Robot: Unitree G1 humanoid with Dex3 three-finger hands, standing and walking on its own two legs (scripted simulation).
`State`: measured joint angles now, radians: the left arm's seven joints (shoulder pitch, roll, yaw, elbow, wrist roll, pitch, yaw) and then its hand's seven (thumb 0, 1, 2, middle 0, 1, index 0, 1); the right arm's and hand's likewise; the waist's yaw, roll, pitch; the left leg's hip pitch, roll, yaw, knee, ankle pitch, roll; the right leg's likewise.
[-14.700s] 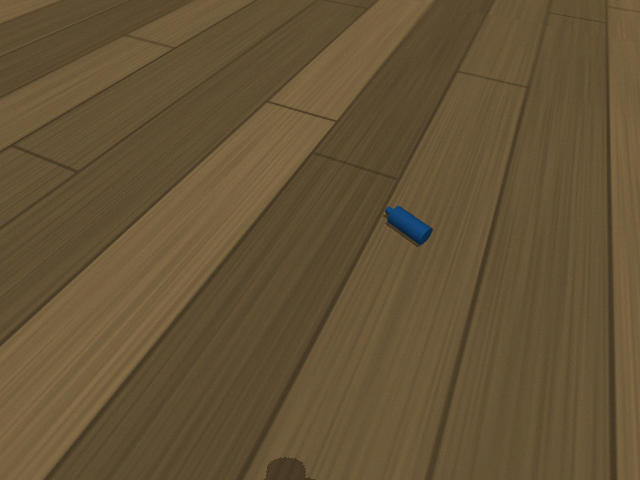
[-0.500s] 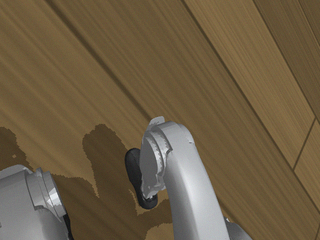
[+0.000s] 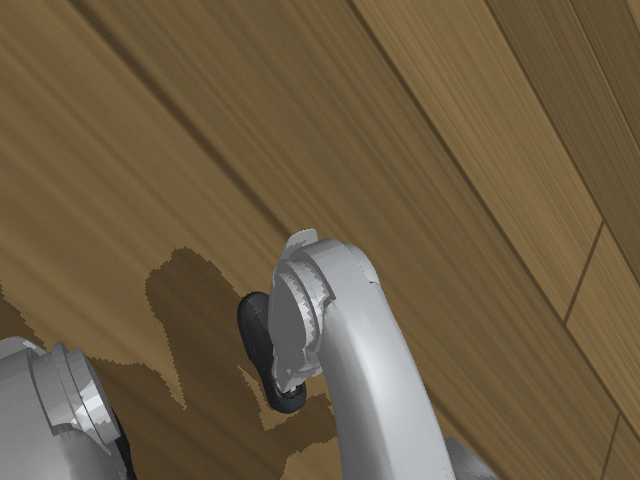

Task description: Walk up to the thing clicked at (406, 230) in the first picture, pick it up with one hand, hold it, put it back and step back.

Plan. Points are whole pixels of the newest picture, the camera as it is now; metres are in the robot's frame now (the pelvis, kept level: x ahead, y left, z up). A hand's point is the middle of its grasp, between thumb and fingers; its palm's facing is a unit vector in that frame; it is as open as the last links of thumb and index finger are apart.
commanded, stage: rest palm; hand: left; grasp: from above
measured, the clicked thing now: out of the picture +0.51 +0.33 -0.27
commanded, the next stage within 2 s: close in 0.22 s
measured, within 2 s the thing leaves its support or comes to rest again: neither
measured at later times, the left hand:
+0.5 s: hand out of the picture +0.49 +0.31 -0.25, palm faces -0.44 -0.16 -0.89, open 13.5 cm
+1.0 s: hand out of the picture +0.49 +0.30 -0.25, palm faces -0.44 -0.15 -0.88, open 12.7 cm
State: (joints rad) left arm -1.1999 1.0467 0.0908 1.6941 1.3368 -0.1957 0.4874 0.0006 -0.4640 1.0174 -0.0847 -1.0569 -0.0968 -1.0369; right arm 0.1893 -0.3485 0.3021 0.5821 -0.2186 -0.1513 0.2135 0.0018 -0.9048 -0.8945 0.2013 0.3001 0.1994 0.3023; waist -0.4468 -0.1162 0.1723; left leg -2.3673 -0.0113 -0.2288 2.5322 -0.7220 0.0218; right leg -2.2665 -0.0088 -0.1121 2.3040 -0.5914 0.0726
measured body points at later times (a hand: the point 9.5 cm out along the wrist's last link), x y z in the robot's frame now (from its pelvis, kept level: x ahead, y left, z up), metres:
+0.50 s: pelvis +0.00 +0.00 +0.00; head +0.30 +0.13 +0.31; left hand +0.51 +0.31 -0.20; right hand +0.02 -0.24 -0.04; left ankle +0.06 +0.12 -0.28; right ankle +0.13 -0.14 -0.28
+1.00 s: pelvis +0.00 +0.00 +0.00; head +0.29 +0.13 +0.32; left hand +0.51 +0.31 -0.20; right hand +0.02 -0.24 -0.04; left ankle +0.06 +0.12 -0.28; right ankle +0.13 -0.14 -0.28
